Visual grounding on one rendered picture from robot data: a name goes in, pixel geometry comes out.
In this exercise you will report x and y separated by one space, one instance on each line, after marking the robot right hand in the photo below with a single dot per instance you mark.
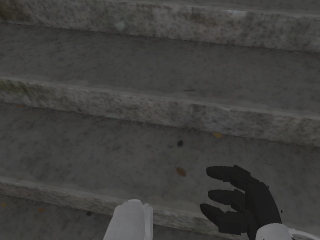
255 209

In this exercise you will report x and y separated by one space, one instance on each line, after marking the robot left shin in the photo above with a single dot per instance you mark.
131 200

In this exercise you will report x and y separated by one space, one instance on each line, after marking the left robot thigh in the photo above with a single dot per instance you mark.
131 221

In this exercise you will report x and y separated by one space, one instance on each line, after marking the robot right forearm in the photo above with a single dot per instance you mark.
274 231

